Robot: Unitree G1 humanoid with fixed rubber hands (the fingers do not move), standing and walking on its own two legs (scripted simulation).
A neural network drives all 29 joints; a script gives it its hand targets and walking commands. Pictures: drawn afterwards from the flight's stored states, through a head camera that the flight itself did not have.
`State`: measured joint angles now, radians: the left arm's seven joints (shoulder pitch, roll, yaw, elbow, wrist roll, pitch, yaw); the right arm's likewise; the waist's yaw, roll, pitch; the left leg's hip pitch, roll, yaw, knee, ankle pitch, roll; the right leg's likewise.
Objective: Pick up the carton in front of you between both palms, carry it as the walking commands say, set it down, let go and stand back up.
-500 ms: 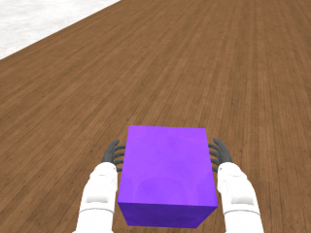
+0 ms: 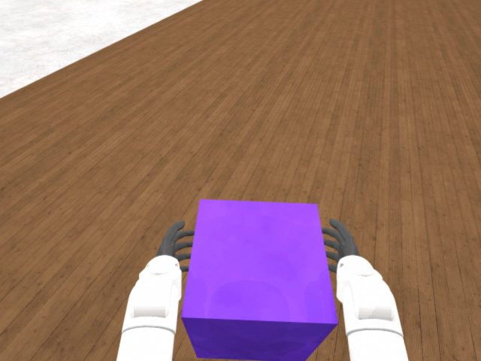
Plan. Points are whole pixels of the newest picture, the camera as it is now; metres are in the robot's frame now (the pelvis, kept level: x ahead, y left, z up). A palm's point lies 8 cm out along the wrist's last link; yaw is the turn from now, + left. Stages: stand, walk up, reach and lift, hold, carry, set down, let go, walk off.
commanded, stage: carry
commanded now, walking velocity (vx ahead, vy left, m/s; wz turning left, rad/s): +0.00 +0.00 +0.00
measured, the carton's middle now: (254, 284) +0.30 +0.00 -0.04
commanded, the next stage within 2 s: hold in 0.34 s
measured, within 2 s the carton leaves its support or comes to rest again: neither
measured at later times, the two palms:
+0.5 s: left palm (155, 276) +0.26 +0.16 +0.04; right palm (340, 267) +0.28 -0.13 +0.05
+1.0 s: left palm (165, 284) +0.24 +0.14 +0.05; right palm (351, 255) +0.30 -0.15 +0.06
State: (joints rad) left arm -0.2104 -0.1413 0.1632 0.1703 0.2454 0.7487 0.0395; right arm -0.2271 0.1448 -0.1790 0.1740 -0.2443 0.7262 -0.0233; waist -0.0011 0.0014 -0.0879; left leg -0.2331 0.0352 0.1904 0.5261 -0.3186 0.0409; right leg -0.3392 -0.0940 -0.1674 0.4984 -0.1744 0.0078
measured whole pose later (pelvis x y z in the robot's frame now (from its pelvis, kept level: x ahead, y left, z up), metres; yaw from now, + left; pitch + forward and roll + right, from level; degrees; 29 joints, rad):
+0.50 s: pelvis -0.01 +0.00 +0.01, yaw +5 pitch -5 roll +0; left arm -0.21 -0.14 0.15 0.20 0.26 0.71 0.02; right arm -0.19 0.14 -0.18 0.15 -0.25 0.71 -0.01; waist -0.01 0.00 0.04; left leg -0.08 -0.03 0.06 0.41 -0.25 0.05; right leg -0.15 -0.03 0.05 0.38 -0.14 0.02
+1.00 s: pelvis -0.02 -0.05 +0.01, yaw +10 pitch -8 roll +0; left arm -0.30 -0.16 0.26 0.34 0.31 0.71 -0.01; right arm -0.31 0.16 -0.27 0.30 -0.32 0.71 0.01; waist -0.01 0.02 0.02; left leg -0.04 -0.01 -0.09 0.40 -0.22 -0.01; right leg -0.10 0.03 0.02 0.40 -0.16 -0.02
